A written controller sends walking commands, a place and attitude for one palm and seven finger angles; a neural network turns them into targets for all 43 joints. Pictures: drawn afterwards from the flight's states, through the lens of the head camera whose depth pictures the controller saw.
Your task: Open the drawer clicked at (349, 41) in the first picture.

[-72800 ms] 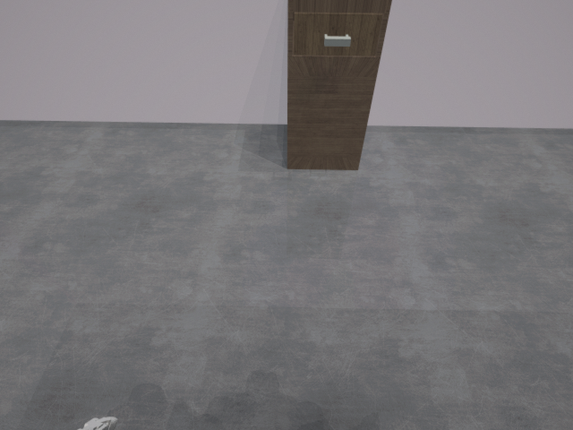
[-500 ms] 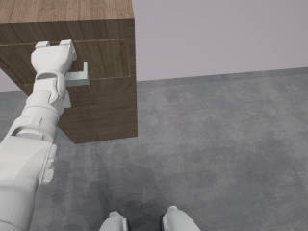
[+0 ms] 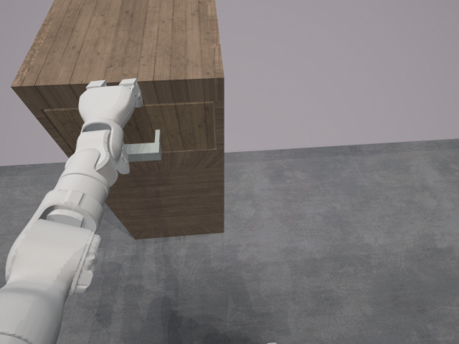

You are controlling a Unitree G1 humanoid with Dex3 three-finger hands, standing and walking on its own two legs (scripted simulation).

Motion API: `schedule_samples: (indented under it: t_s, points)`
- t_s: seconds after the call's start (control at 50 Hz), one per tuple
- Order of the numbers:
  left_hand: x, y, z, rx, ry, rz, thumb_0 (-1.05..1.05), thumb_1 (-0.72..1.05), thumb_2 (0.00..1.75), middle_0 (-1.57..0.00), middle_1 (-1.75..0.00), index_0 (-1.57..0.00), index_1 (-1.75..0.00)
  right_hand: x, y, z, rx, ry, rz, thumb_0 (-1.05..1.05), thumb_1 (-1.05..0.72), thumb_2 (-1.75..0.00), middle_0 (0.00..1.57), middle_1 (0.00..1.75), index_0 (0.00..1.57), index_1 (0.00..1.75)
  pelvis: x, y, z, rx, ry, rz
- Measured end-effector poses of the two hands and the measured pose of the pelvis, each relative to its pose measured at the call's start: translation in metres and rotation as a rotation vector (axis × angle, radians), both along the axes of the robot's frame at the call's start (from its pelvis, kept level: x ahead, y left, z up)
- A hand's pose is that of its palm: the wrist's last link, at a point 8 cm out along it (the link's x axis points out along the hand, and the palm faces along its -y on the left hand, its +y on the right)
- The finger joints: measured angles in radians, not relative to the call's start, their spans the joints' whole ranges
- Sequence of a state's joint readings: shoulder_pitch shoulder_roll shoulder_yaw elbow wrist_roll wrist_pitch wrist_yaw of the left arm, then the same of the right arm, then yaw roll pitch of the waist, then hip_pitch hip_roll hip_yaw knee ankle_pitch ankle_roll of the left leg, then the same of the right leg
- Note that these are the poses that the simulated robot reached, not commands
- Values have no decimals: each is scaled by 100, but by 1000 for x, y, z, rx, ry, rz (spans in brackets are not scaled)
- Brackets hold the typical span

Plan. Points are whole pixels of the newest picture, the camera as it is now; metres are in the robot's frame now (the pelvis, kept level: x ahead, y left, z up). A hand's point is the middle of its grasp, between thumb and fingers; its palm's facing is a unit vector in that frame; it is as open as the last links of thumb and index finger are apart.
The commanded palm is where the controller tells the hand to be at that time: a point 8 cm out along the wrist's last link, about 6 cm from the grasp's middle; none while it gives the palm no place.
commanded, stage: lift the hand off the handle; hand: left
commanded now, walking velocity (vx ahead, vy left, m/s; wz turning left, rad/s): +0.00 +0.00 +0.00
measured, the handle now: (138, 143) +0.54 +0.18 -0.04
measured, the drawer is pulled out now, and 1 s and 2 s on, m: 0.00 0.00 0.00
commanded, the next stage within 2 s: draw the hand back to the body in 0.34 s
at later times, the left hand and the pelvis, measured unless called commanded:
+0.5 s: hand (122, 108) +0.50 +0.16 +0.11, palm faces -0.04 -0.02 -1.00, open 13.8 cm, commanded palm +0.47 +0.18 +0.17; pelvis +0.00 -0.02 +0.01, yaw +0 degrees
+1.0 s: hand (72, 180) +0.36 +0.21 +0.12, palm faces +0.01 -0.05 -1.00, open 13.9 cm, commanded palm +0.32 +0.22 +0.18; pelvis -0.01 -0.02 +0.02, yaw +1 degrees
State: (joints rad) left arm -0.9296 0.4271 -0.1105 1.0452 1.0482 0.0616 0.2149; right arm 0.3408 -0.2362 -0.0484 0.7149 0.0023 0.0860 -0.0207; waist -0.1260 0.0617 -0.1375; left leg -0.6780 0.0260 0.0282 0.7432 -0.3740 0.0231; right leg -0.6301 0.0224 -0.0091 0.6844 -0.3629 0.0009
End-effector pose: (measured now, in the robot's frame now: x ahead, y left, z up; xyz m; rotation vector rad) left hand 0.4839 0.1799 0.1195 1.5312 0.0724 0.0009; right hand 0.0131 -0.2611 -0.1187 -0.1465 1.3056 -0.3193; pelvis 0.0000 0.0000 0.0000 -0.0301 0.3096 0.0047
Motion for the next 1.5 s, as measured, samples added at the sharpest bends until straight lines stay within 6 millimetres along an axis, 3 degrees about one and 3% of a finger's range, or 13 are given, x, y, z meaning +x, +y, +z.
schedule_samples:
  t_s: [0.34, 0.56, 0.64, 0.72, 0.84, 0.96, 1.06, 1.1, 1.16, 1.24, 1.34, 1.5]
  points:
    - [0, -11, 49, 29, -37, 10, 0, -49, 30, -33, -120, -35, -121, -8, -18, 4, 1, -2, -8, 1, -90, -90, 20, 30, 20, 30, -3, -13, 7, 14, -49, -1]
    - [-8, -19, 44, 3, -13, -27, 0, -49, 30, -32, -120, -32, -120, -13, -27, 7, -3, -16, -31, 1, -90, -90, 20, 30, 20, 30, -3, -18, 10, 23, -57, -26]
    - [-28, -11, 39, -2, -38, -29, 0, -49, 30, -32, -120, -32, -120, -3, -26, 7, 14, -40, -28, 1, -90, -90, 20, 30, 20, 30, -1, -19, 12, 25, -79, -34]
    - [-55, 5, 38, 7, -62, 2, 0, -49, 30, -32, -120, -32, -120, 20, -24, 8, 31, -90, -5, 1, -90, -90, 20, 30, 20, 30, 1, -20, 15, 26, -112, -28]
    - [-98, 25, 44, 19, -63, 38, 0, -49, 30, -32, -120, -32, -120, 77, -20, 17, 35, -214, 80, 1, -90, -90, 20, 30, 20, 30, -1, -20, 18, 29, -168, -1]
    - [-137, 28, 50, -4, -54, 14, 0, -49, 30, -32, -120, -32, -120, 142, -7, 36, 32, -378, 180, 1, -90, -90, 20, 29, 20, 30, -4, -19, 21, 34, -217, 15]
    - [-170, 34, 53, -24, -67, 8, 0, -49, 30, -32, -120, -32, -120, 182, 11, 55, 51, -498, 254, 1, -90, -90, 20, 29, 20, 30, -7, -19, 22, 38, -247, 20]
    - [-182, 38, 54, -416, -102, 39, 0, -49, 30, -31, -119, -32, -119, 191, 21, 63, 65, -545, 278, 1, -90, -90, 20, 29, 20, 30, -9, -20, 24, 36, -283, 29]
    - [-198, 41, 55, -898, -207, 65, 0, -46, 31, -31, -118, -32, -118, 196, 35, 76, 66, -603, 324, 1, -90, -90, 20, 29, 20, 30, -9, -22, 27, 35, -324, 27]
    - [-219, 46, 62, -1167, -338, 80, 0, -39, 34, -31, -113, -31, -113, 191, 46, 84, 69, -642, 358, 1, -90, -90, 20, 30, 20, 30, -7, -24, 30, 32, -353, 25]
    - [-244, 56, 68, -1228, -417, 103, 0, -25, 40, -29, -104, -29, -104, 175, 44, 79, 69, -617, 357, 1, -90, -90, 20, 30, 21, 30, -5, -25, 32, 32, -366, 23]
    - [-289, 68, 72, -1163, -440, 143, 0, 0, 51, -27, -87, -27, -87, 145, 21, 64, 36, -541, 318, 1, -90, -90, 20, 30, 21, 30, -7, -24, 33, 31, -369, 19]
